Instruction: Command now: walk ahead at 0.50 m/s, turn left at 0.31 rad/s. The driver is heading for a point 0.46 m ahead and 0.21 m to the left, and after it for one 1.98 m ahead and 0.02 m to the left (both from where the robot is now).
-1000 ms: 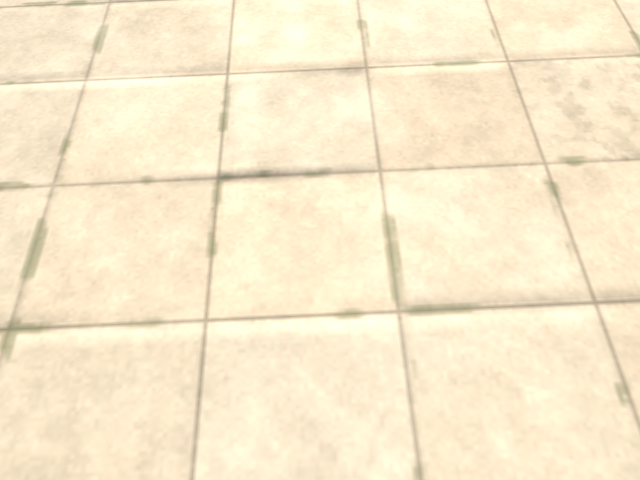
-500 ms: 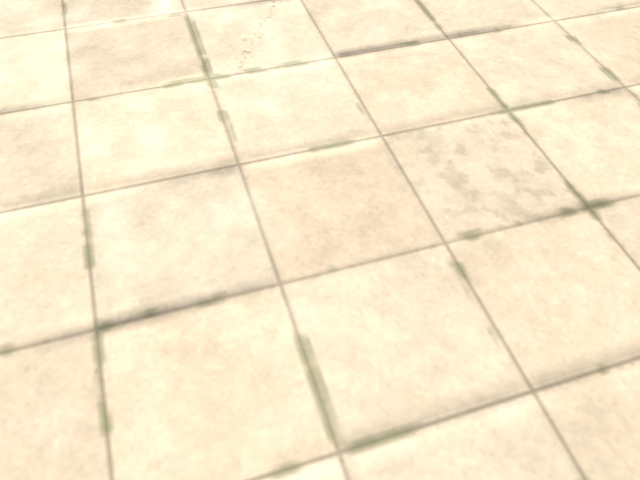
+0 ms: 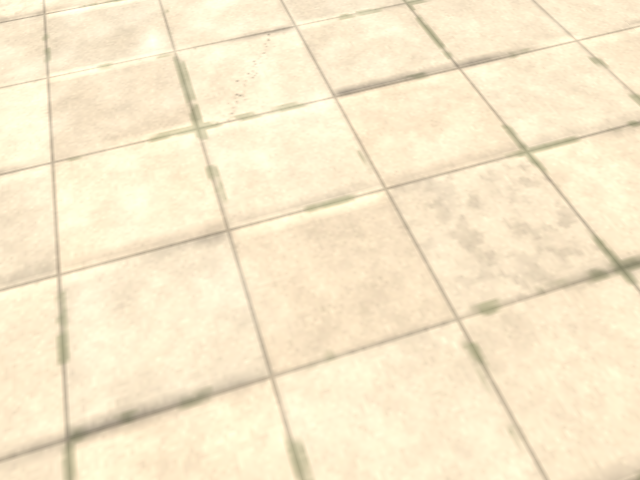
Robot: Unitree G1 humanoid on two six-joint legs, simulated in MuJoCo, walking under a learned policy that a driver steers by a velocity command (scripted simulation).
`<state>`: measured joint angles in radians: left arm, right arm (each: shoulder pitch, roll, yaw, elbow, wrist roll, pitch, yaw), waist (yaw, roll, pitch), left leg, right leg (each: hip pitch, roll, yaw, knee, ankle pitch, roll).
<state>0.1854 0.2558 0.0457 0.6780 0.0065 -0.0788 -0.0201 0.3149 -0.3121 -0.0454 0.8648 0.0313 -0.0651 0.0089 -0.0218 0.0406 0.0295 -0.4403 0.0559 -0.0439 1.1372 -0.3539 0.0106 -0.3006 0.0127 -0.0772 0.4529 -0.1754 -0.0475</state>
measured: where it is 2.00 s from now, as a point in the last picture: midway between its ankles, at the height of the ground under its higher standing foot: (282, 465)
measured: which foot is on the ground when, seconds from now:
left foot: up 0.00-0.38, down 0.40-0.86, up 0.88-1.00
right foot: down 0.00-0.38, up 0.40-0.82, down 0.84-1.00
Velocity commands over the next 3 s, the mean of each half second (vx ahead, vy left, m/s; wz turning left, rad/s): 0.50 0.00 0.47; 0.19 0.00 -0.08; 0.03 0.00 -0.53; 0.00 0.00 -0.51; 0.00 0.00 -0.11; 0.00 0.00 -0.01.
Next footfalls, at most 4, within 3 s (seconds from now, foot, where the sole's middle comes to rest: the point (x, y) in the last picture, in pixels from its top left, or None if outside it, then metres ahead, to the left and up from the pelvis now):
0.40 left None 0.35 0.17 -0.78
0.84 right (320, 413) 0.62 0.05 -0.78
1.26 left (217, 450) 0.55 0.27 -0.78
1.68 right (344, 466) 0.51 0.00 -0.78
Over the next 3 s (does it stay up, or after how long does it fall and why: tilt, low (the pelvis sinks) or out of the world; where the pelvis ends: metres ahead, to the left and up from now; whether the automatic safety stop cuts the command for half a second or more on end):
stays up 0.53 0.15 0.00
